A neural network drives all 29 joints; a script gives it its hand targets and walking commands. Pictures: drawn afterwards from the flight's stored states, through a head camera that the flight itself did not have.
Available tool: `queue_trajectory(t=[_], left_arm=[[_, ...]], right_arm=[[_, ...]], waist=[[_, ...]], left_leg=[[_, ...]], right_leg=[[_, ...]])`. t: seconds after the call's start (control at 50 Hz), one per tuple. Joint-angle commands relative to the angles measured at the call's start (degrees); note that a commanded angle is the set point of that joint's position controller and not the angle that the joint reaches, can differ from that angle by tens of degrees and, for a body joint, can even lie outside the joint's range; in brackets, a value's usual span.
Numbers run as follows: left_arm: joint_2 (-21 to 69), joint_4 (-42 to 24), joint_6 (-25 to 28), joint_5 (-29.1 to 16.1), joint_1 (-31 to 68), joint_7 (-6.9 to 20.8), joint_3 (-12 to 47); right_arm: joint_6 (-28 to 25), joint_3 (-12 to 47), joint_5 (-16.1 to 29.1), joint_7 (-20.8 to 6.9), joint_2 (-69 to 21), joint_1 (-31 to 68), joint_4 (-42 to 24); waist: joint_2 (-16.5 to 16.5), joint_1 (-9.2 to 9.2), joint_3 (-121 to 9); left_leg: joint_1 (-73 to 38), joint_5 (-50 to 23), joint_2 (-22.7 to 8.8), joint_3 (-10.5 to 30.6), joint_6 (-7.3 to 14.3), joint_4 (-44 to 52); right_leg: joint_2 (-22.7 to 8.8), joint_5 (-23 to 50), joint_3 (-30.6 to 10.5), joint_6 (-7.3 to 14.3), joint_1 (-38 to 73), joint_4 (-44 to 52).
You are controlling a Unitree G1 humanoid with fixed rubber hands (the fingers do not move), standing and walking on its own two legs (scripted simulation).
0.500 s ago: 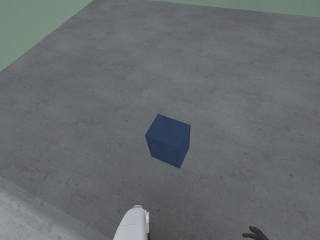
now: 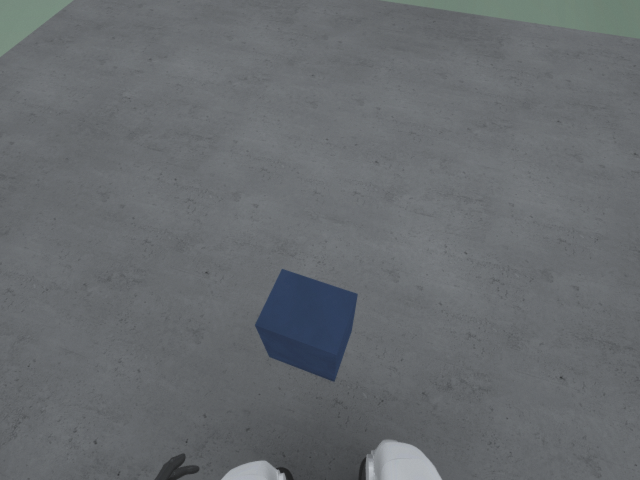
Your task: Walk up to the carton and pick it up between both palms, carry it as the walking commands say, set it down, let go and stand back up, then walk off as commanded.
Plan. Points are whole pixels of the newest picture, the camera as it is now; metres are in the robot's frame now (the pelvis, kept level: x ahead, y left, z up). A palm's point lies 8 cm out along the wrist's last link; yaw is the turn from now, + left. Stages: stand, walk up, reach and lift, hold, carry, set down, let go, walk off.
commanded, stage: walk up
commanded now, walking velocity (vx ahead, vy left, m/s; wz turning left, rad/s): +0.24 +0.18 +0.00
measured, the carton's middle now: (309, 328) +0.50 +0.03 -0.62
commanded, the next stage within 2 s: none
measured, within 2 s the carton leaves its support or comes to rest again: neither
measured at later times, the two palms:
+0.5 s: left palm out of the picture +0.10 +0.32 -0.17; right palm (457, 439) +0.15 -0.18 -0.13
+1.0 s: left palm out of the picture -0.01 +0.27 -0.12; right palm out of the picture +0.05 -0.18 -0.15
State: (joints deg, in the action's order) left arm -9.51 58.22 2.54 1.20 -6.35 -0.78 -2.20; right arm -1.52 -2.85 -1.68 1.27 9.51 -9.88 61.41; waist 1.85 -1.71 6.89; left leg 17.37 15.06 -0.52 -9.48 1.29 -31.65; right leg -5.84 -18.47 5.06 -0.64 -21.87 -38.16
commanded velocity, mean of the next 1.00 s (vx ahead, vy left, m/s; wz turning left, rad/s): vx -0.09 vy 0.06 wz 0.02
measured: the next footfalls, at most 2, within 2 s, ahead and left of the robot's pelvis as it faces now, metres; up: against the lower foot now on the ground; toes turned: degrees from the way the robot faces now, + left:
left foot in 0.40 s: +0.18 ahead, +0.18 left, +0.00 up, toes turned +7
right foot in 0.78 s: -0.01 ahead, -0.05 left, +0.00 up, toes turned -1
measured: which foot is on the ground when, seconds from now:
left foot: down 0.00-0.02, up 0.04-0.38, down 0.40-0.84, up 0.86-1.00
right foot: down 0.00-0.40, up 0.42-0.76, down 0.78-1.00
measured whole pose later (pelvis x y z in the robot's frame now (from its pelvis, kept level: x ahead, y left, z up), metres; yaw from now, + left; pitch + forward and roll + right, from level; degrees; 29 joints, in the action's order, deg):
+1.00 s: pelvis +0.02 +0.04 +0.01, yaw +1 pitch +0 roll +0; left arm -7.9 64.5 -1.4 1.3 -16.7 -1.3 -0.5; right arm 3.5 -1.9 -0.7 -0.2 10.9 -12.2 60.3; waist -4.2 -0.8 1.5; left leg 18.6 16.1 -0.6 -0.2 0.9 -35.9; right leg 1.6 -19.2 3.2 2.5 -5.8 -24.7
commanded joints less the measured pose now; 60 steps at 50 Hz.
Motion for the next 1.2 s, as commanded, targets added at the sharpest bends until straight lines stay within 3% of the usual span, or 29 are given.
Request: queue_trajectory(t=[0.0, 0.02, 0.04, 0.08, 0.1, 0.3, 0.32, 0.34, 0.36, 0.38, 0.4, 0.42, 0.48, 0.58, 0.6, 0.64, 0.68, 0.7, 0.72, 0.76, 0.82, 0.9, 0.94, 1.0, 1.02, 1.04, 1.06, 1.12, 1.18], left_arm=[[-16.09, 4.66, -1.03, 0.82, -21.68, -1.94, -3.97], [-13.11, 4.22, -1.05, 1.30, -18.68, -2.35, -3.30], [-12.12, 1.56, -0.57, 0.68, -14.00, -1.93, -3.15], [-9.61, -1.42, -0.30, -0.65, -9.89, -2.72, -2.38], [-9.97, -0.86, -0.10, -0.38, -9.73, -2.46, -2.85], [-13.55, -2.06, -4.36, 0.17, -5.82, -2.00, -3.94], [-12.06, -2.71, -4.14, -0.74, -4.58, -2.16, -4.07], [-9.20, -3.78, -3.95, -1.31, -7.50, -2.14, -2.98], [-6.46, -5.30, -4.41, -1.15, -6.04, -2.03, -2.03], [-5.98, -2.89, -5.95, -1.42, -6.67, -2.06, -1.28], [-4.45, -3.40, -7.09, -0.91, -5.46, -1.81, -1.49], [-6.86, -3.80, -7.63, -1.05, -7.37, -1.53, -2.44], [-6.59, -1.53, -7.83, -0.89, -9.90, -0.79, -1.31], [-8.83, -0.73, -7.62, -0.77, -7.27, -0.03, -1.44], [-9.05, -1.24, -7.53, -0.93, -6.99, -0.09, -1.51], [-7.65, 0.08, -6.85, -0.92, -7.59, 0.10, -1.39], [-6.88, 0.22, -6.64, -1.37, -9.65, 0.00, -1.21], [-8.18, 1.81, -6.43, -1.18, -11.36, 0.12, -1.05], [-7.59, 2.54, -5.76, -0.96, -15.27, 0.60, -0.85], [-12.67, 1.11, -4.49, 0.40, -9.40, -0.21, -1.15], [-9.90, -0.15, -3.03, 0.71, -2.94, 0.08, -0.05], [-8.36, -0.61, -1.61, 0.12, -0.17, -1.25, 0.16], [-7.42, 1.21, -1.38, -0.44, -6.82, -1.65, 0.02], [-5.74, 3.48, -1.03, -0.63, -12.48, -1.80, 1.32], [-6.54, 2.97, -0.46, 0.12, -14.18, -1.31, 1.02], [-10.02, 3.79, -0.97, 0.47, -18.70, -1.16, -0.43], [-10.63, 4.53, -1.52, 1.31, -19.01, -1.06, -0.64], [-9.91, 2.86, -1.28, 0.60, -15.43, -1.10, -0.86], [-11.78, 3.29, -0.49, 1.39, -15.27, -1.03, -1.48]], right_arm=[[2.01, -1.29, 0.68, -1.00, 6.99, -0.52, -4.65], [1.76, -1.21, 0.34, -1.60, 6.23, -0.52, -3.15], [1.69, -0.37, 0.57, -1.47, 7.13, -0.47, -2.36], [1.96, -0.99, 1.20, -0.92, 6.71, -1.37, -3.38], [2.26, -0.27, 1.38, -1.05, 5.24, -3.70, -2.63], [4.30, -0.49, 1.80, -1.17, 7.80, -3.97, -4.87], [3.64, -1.36, 1.70, -0.69, 9.29, -10.13, -4.46], [3.11, -2.95, 1.19, 0.03, 13.63, -12.10, -4.60], [3.06, -4.19, 0.72, 0.09, 18.68, -14.43, -3.87], [1.57, -2.80, 1.26, 0.53, 16.44, -14.51, -3.90], [1.27, -2.70, 0.81, 0.63, 16.44, -10.52, -4.46], [1.71, -2.66, 1.86, 1.25, 14.93, -7.32, -5.83], [3.51, -2.16, 0.83, 1.40, 11.71, 4.42, -9.71], [4.79, -2.62, 0.48, 0.57, 13.34, 3.40, -9.89], [4.96, -2.83, 0.43, 0.51, 13.90, 2.19, -8.85], [4.51, -3.02, -0.17, 0.62, 13.96, 1.91, -8.51], [5.82, -3.29, 0.13, 0.55, 13.84, 2.96, -9.02], [5.78, -2.67, 0.10, 0.62, 13.28, 3.06, -8.81], [5.94, -2.62, 1.11, 0.42, 10.73, 1.24, -9.59], [5.46, 0.64, 1.45, -0.21, 2.32, 1.62, -9.78], [4.59, -0.81, 0.82, -1.70, 7.80, 4.44, -8.63], [3.57, -0.18, 0.52, -1.24, 6.84, -0.82, -4.86], [2.58, 0.27, 1.11, -0.37, 4.61, 1.29, -5.08], [0.99, 0.23, 2.06, 0.57, 5.37, -3.01, -2.74], [0.51, -0.59, 1.25, 0.28, 7.37, -8.53, -0.84], [1.83, -1.53, 0.84, -0.05, 9.25, -6.03, -0.48], [1.52, -0.79, 0.95, -0.49, 6.04, -1.05, -2.28], [0.35, 0.21, 0.49, -0.99, 3.68, -2.37, -2.12], [0.66, 0.37, 0.40, -0.73, 4.94, -1.20, -3.45]], waist=[[7.01, 8.46, -9.03], [6.04, 7.40, -5.83], [8.68, 6.14, -3.59], [11.99, 4.33, -1.33], [10.84, 3.63, -4.36], [16.05, 1.75, -8.35], [8.81, -0.53, -11.53], [-2.89, -1.42, -16.16], [-19.08, -4.31, -20.18], [-13.01, -3.63, -21.55], [-11.49, -1.12, -17.15], [-11.44, -0.74, -18.12], [-22.11, 1.92, -12.42], [-15.83, 0.54, -14.44], [-21.62, 0.72, -12.96], [-18.26, 0.86, -15.00], [-16.10, 1.36, -12.28], [-10.41, 2.80, -13.44], [-7.75, 3.50, -15.83], [16.45, 2.07, -6.52], [11.40, 0.68, -1.59], [9.41, -1.68, -3.94], [4.47, 0.96, -3.93], [2.97, 2.00, -6.66], [1.17, 1.71, -11.05], [-6.38, 4.18, -9.65], [2.77, 4.48, -2.51], [2.60, 4.99, 4.60], [0.39, 5.33, 5.63]], left_leg=[[21.44, 17.77, -2.03, 9.22, -2.60, -27.90], [22.65, 13.90, -3.04, 9.01, -3.31, -32.65], [22.77, 9.39, -3.93, 9.50, -2.79, -31.02], [17.35, 9.85, -2.15, 6.94, -4.94, -33.08], [15.45, 10.21, -2.42, 8.00, -5.02, -29.74], [0.25, 0.10, -0.44, 2.75, -4.58, -2.75], [-5.98, -15.37, -3.73, 5.41, -2.34, 5.88], [-17.40, -51.54, -11.25, 11.32, 2.47, 2.90], [-24.01, -78.92, -24.61, 26.45, 11.62, 5.34], [-20.72, -82.52, -28.90, 28.69, 13.36, 5.25], [-13.06, -76.73, -28.83, 27.17, 12.92, 7.04], [-10.67, -54.92, -23.35, 24.18, 11.00, 7.38], [-2.26, -27.73, -16.92, 15.28, 9.14, 11.34], [-3.99, 1.81, -16.83, 20.49, 6.83, 16.67], [-4.14, 0.85, -17.67, 19.03, 7.59, 15.71], [-3.63, -6.31, -18.00, 20.02, 8.45, 15.01], [-2.03, 3.12, -17.78, 23.06, 7.50, 16.89], [-3.26, 0.62, -19.39, 22.44, 6.73, 14.28], [0.28, 12.93, -13.88, 17.33, 4.15, 11.84], [9.61, 9.74, 1.28, 8.03, -1.48, -1.63], [1.35, 3.66, -0.45, 9.34, -1.34, -8.55], [3.81, 1.84, 0.96, 8.86, 0.33, -5.84], [3.51, 1.22, -0.04, 9.13, -0.11, 0.82], [-10.03, -22.45, -5.05, 11.51, 1.72, 7.78], [-14.61, -12.71, -6.41, 12.43, 2.30, 6.13], [-5.15, 4.46, -4.49, 11.18, 1.35, 0.96], [1.12, 14.92, -4.00, 12.42, 1.00, -0.59], [9.71, 5.48, -1.59, 6.12, -0.08, -1.96], [16.22, 10.39, -3.82, 7.57, -1.67, -10.74]], right_leg=[[-26.22, 11.18, -29.44, 10.71, 22.08, 24.85], [-24.39, 16.80, -24.74, 12.81, 20.07, 22.72], [-19.25, 27.37, -16.48, 9.09, 20.98, 21.10], [-18.17, 71.89, -11.91, 10.82, 17.55, 15.73], [-17.67, 70.42, -10.54, 10.77, 17.78, 15.51], [-11.21, 49.28, -0.72, 4.97, 14.11, 5.64], [-9.84, 43.08, -1.16, 2.87, 13.18, -1.35], [-2.12, 22.81, 0.64, -0.74, 1.95, -14.68], [5.04, -24.18, -1.14, -2.36, -9.52, -27.29], [2.62, -23.32, -5.72, -1.04, -6.86, -32.95], [1.98, -22.09, -8.27, -1.32, -5.56, -34.44], [1.04, -17.45, -9.90, -0.75, -3.32, -33.76], [2.98, -13.14, -5.76, -0.72, 0.20, -29.10], [3.64, -9.28, -4.68, 0.84, 3.40, -16.52], [3.47, -9.81, -4.25, 1.04, 3.29, -12.55], [4.25, -9.75, -2.85, 1.24, 6.56, -9.52], [5.37, -8.26, -2.99, 1.49, 9.10, -1.37], [4.45, -5.86, -2.73, 2.22, 9.28, 2.26], [3.41, -2.50, -4.36, 3.56, 18.16, 12.15], [-13.00, -18.73, -29.51, 6.88, 8.41, 32.31], [-9.40, -11.66, -20.16, 7.82, -1.76, 32.82], [-4.83, 23.26, -9.11, 7.10, 13.92, 22.15], [-6.00, 34.86, -8.75, 7.13, 19.64, 19.27], [-1.39, 23.95, -6.34, 4.10, 14.49, 13.59], [-1.75, 2.58, -6.67, 4.69, 10.73, 12.88], [-9.11, -9.43, -19.36, 6.82, 14.27, 15.87], [-8.74, -22.50, -20.13, 8.19, 11.03, 20.96], [-10.28, -17.09, -19.64, 9.35, 16.24, 27.36], [-18.09, -8.41, -28.41, 12.65, 18.62, 26.79]])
